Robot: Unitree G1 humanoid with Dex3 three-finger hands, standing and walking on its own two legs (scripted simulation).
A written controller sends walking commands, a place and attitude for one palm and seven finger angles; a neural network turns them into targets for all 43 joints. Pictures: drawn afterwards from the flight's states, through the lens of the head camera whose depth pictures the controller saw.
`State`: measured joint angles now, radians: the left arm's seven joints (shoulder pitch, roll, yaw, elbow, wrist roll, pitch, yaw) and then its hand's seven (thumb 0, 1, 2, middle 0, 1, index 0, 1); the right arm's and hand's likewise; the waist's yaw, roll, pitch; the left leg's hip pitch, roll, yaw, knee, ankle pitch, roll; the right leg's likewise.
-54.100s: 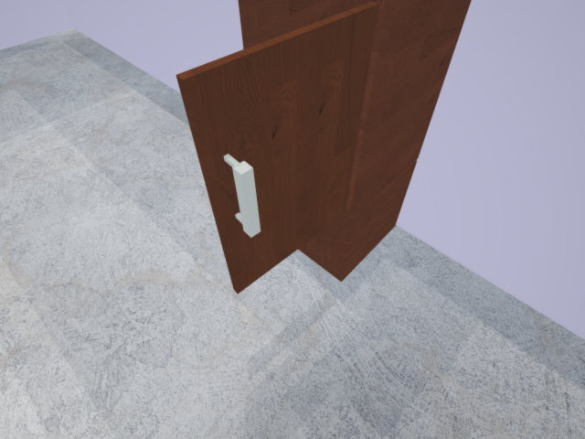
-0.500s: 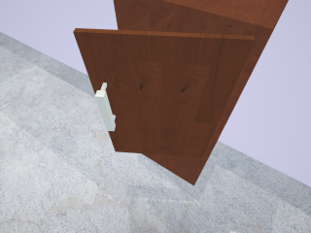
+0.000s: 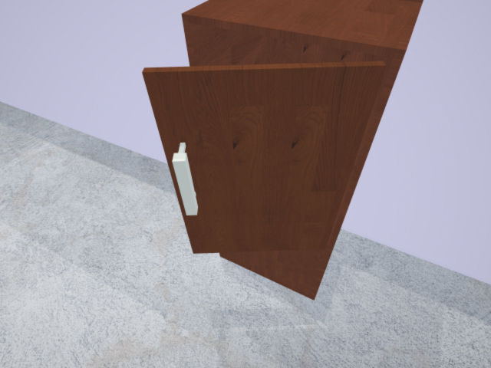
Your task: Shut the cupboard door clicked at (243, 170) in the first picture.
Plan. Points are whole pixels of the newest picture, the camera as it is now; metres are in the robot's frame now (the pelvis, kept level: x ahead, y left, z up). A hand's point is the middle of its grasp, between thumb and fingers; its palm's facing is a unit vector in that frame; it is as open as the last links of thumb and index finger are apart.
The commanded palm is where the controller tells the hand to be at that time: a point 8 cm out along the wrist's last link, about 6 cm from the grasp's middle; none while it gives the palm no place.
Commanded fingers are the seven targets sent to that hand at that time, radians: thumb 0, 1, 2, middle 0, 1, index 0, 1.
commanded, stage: come to a stop and stand still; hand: left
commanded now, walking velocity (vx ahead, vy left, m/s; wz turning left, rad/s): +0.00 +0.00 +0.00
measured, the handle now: (187, 179) +0.49 +0.16 +0.01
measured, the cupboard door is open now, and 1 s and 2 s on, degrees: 29 29 29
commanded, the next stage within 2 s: look again from close up in 0.96 s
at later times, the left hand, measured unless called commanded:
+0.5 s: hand out of the picture +0.02 +0.17 -0.17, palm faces +0.01 -0.98 -0.18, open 7.4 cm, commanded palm none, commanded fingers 0.00 0.90 0.90 -0.20 -0.30 -0.20 -0.30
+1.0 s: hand out of the picture +0.09 +0.17 -0.17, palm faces +0.01 -0.98 -0.21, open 7.4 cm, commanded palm none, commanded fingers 0.00 0.90 0.90 -0.20 -0.30 -0.20 -0.30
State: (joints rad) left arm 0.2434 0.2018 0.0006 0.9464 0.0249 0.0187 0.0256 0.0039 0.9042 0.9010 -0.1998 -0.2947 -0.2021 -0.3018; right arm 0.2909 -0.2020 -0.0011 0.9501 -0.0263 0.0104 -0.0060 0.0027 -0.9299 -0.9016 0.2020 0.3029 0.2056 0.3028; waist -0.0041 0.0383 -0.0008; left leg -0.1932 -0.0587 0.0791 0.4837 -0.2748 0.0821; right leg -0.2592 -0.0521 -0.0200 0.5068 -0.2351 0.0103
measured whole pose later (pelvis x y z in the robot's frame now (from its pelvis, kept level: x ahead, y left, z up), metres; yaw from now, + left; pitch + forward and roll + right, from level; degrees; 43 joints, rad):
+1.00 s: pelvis +0.06 -0.01 +0.00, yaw +0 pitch -1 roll +0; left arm 0.23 0.17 -0.01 1.06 0.02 0.00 0.04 0.00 0.91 0.90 -0.20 -0.29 -0.20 -0.30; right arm 0.25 -0.17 0.01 1.11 -0.02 -0.03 -0.03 0.00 -0.91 -0.90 0.20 0.30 0.20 0.30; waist 0.00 0.00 0.04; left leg -0.09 -0.04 0.07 0.43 -0.33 0.06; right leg -0.17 -0.02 -0.01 0.48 -0.30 0.02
